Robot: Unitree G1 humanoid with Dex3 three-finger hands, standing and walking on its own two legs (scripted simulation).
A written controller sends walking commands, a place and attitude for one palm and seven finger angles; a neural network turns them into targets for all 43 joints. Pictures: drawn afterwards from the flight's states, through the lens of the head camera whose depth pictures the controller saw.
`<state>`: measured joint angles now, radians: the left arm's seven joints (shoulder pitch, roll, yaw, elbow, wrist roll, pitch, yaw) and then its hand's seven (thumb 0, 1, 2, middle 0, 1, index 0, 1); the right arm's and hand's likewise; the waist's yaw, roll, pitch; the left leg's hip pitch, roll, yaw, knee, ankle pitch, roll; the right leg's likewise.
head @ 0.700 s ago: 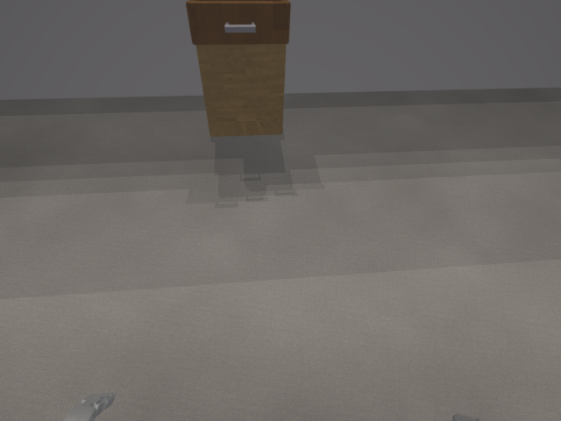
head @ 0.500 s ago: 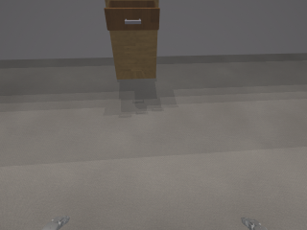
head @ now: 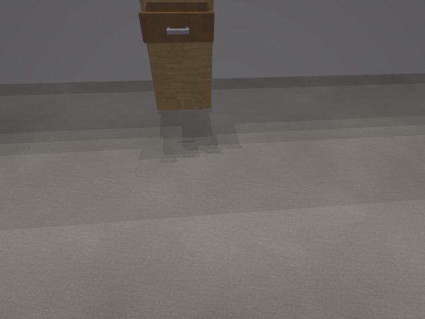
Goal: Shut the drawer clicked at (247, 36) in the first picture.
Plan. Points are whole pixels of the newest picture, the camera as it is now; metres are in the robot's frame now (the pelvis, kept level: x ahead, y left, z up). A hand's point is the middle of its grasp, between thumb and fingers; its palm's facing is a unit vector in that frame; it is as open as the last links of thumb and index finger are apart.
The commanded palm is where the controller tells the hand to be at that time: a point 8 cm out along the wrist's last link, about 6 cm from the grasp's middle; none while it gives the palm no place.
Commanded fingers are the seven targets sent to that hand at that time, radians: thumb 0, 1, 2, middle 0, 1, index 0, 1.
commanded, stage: stand and wait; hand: left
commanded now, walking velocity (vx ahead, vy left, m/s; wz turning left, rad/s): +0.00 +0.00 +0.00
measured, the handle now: (177, 30) +1.41 +0.26 -0.05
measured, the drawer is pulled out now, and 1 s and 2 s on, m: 0.28 0.28 0.28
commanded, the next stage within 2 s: look at it before walking up in 0.34 s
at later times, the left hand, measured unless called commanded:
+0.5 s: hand out of the picture +0.06 +0.25 -0.16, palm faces -0.04 -0.95 -0.32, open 7.4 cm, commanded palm none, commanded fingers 0.00 0.90 0.90 -0.20 -0.30 -0.20 -0.30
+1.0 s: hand out of the picture +0.07 +0.25 -0.15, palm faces -0.04 -0.94 -0.33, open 7.4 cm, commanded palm none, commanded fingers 0.00 0.90 0.90 -0.20 -0.30 -0.20 -0.30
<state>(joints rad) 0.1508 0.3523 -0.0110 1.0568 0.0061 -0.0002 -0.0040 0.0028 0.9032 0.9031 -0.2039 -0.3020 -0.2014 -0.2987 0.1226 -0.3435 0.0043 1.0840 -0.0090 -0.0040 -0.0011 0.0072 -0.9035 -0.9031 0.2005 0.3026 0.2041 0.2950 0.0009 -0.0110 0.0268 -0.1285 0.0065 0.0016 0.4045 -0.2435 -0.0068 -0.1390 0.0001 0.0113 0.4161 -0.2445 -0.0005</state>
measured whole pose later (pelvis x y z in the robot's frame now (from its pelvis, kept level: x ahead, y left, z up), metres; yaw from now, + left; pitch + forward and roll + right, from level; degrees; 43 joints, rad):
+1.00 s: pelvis -0.01 +0.00 +0.00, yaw +0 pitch -2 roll +0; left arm 0.14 0.35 -0.01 1.08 0.01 -0.01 -0.01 0.00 0.90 0.90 -0.20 -0.30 -0.20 -0.30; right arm 0.10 -0.33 0.01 1.11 -0.01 -0.02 0.00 0.01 -0.90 -0.90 0.20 0.30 0.20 0.30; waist 0.00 -0.01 0.03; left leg -0.13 0.00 0.01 0.36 -0.21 0.00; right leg -0.14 0.00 0.02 0.37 -0.21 0.01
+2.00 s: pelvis +0.32 -0.02 -0.01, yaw -6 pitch -2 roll +0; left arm 0.23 0.18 0.04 1.06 0.02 -0.06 0.01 0.00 0.93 0.90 -0.20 -0.30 -0.20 -0.30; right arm 0.30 -0.13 -0.04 1.09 -0.02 -0.04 -0.01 0.01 -0.91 -0.90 0.20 0.30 0.20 0.29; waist -0.03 -0.01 0.06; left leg -0.51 0.13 0.01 1.29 -0.29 0.02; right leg -0.25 0.07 -0.17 0.52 -0.25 -0.13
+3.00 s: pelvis +0.74 -0.08 -0.02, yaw -15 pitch -2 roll +1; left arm 0.14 0.16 0.05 1.01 0.01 -0.06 -0.01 0.00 0.91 0.90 -0.20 -0.30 -0.20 -0.30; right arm 0.42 -0.12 -0.04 1.16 -0.01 -0.02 0.00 0.01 -0.91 -0.90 0.20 0.30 0.20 0.29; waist -0.05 0.01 0.09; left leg -0.30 0.12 0.10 1.20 -0.43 -0.01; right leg -0.35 -0.02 -0.15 0.61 -0.23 -0.08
